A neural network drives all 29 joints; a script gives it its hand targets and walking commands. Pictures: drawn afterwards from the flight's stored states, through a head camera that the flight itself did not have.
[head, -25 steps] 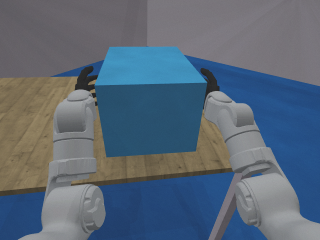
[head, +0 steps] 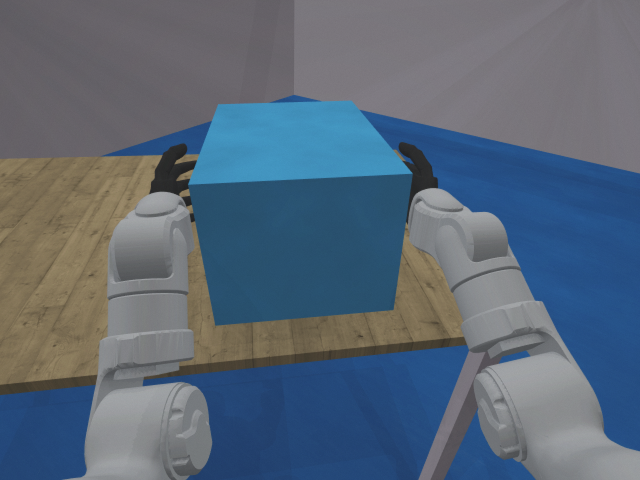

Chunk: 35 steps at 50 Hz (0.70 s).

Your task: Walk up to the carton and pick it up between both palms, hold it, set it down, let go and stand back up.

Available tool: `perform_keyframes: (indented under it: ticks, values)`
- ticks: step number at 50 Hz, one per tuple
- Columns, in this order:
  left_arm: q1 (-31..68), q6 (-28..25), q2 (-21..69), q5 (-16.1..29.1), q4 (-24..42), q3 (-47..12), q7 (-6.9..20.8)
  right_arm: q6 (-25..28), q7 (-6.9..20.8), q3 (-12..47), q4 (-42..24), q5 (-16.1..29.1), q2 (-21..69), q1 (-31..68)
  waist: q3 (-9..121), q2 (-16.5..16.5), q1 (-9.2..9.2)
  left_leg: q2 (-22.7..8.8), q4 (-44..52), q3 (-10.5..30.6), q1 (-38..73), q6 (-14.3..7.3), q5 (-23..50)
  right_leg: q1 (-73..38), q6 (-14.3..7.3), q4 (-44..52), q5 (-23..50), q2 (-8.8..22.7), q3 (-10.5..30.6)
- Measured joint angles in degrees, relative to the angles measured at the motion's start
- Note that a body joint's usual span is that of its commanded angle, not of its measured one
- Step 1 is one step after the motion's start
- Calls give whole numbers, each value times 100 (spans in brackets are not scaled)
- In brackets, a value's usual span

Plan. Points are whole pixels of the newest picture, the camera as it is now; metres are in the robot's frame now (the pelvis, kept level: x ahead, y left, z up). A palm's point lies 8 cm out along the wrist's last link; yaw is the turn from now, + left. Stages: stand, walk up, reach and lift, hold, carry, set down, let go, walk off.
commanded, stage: hold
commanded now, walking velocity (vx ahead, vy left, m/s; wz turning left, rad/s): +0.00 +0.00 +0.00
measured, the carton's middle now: (294, 194) +0.42 +0.01 +0.23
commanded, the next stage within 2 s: set down in 1.34 s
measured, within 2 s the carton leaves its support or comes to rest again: neither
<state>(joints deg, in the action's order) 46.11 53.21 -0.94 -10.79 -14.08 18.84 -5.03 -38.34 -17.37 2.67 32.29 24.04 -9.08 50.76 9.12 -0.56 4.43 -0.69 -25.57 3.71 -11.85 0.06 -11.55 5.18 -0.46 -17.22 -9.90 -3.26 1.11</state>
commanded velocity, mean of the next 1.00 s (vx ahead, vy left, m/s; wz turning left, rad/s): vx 0.00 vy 0.00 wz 0.00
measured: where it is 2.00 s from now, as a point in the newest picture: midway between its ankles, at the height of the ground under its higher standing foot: outside the picture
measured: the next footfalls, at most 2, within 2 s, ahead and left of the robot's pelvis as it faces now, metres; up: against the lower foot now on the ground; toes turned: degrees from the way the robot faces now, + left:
none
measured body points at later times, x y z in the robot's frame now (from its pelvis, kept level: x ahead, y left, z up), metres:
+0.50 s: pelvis +0.00 +0.00 +0.00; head -0.07 +0.01 +0.44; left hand +0.39 +0.15 +0.26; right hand +0.39 -0.15 +0.25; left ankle +0.03 +0.11 -0.75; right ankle -0.01 -0.12 -0.75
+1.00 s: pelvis +0.00 +0.00 +0.00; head -0.08 +0.02 +0.44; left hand +0.38 +0.16 +0.26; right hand +0.38 -0.14 +0.26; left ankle +0.03 +0.11 -0.75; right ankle -0.01 -0.12 -0.75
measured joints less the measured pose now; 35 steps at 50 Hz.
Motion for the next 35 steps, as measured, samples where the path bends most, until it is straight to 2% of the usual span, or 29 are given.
perform_keyframes:
  ticks: [11, 20, 28, 35]
  values:
    - [384, -27, -116, -32, -394, 22, -12, 79, 59, -357, 358, -94, 110, 273, 83, 17, 35, 46, 33, 36, -142, -7, 82, 176, 6, -70, 7, 38, -32]
    - [618, -109, -112, -93, -704, 83, -20, 151, 88, -221, 504, -39, -6, 329, 30, -62, 20, 37, 67, -17, -92, -25, 74, 133, 23, -11, 35, 34, 30]
    - [292, -147, 5, -59, -463, 61, -17, 55, 33, 96, 247, 64, -140, 130, 29, -101, -49, -10, 17, -55, -2, -18, -21, 15, 14, 43, 18, -11, 84]
    - [-18, -53, 23, 10, -66, 31, -19, -19, -21, 113, 80, 93, -74, 50, 8, -36, -5, -14, -44, 15, 44, 7, -74, -61, -10, 10, -37, -28, 25]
